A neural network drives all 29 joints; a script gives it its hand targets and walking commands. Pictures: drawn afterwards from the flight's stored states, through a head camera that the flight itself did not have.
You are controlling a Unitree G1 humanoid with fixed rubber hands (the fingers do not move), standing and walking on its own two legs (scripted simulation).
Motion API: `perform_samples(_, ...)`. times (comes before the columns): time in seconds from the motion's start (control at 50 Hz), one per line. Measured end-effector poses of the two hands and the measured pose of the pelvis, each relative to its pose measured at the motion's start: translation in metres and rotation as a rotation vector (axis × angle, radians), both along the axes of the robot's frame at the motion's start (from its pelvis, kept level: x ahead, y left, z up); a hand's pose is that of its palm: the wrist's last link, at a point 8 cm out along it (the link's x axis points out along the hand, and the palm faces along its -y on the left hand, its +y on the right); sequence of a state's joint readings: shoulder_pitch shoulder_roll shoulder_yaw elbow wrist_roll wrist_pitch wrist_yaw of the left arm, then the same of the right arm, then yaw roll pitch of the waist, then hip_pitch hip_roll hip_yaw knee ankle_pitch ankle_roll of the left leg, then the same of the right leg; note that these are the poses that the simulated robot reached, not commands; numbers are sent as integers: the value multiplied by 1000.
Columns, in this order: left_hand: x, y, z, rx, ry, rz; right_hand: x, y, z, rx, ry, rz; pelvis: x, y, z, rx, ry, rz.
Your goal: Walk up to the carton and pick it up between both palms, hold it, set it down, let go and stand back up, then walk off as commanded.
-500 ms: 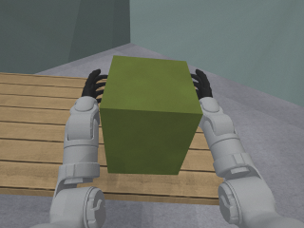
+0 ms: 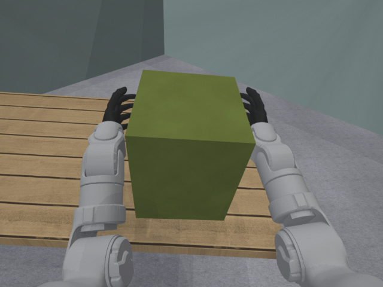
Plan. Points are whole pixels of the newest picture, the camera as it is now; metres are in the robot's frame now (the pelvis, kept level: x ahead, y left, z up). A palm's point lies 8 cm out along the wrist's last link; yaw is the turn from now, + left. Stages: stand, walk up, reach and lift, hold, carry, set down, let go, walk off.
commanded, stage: hold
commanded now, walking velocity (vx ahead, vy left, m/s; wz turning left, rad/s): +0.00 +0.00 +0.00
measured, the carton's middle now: (184, 148) +0.37 +0.01 +0.14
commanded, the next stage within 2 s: set down in 0.40 s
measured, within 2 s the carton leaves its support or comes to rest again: neither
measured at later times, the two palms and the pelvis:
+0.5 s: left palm (113, 124) +0.36 +0.15 +0.20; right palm (256, 122) +0.37 -0.14 +0.21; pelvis +0.00 +0.00 +0.00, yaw +0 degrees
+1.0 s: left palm (110, 133) +0.38 +0.17 +0.17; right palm (242, 133) +0.40 -0.12 +0.16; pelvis +0.02 -0.01 +0.00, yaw +0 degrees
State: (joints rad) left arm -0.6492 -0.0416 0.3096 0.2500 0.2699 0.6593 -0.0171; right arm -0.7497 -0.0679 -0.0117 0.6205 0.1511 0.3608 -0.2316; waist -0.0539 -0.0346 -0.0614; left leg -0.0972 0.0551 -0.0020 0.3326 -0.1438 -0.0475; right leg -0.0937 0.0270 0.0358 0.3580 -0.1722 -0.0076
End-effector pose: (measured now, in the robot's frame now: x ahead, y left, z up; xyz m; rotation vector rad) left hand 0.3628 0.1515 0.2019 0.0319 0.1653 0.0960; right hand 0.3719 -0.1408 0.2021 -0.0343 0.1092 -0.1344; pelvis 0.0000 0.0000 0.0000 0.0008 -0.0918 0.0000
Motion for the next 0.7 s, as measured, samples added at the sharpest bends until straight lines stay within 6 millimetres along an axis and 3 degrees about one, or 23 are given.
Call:
perform_samples(0.46, 0, 1, 1, -2, -3, 2, 0, 1, 2, 1, -3, 2, 0, 0, 0, 0, 0, 0)
perform_samples(0.7, 4, 8, 17, 5, -115, 4, 8, 7, 26, 71, -123, 16, 4, -2, 1, 2, -4, 1)
